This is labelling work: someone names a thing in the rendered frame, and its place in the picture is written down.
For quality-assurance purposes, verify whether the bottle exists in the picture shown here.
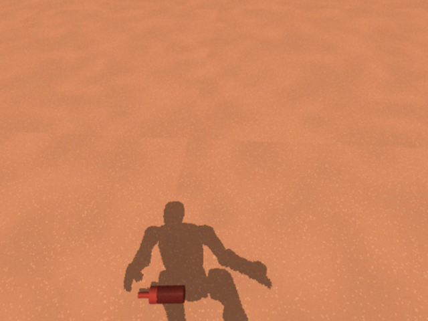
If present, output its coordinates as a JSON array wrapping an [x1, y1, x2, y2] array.
[[138, 286, 185, 304]]

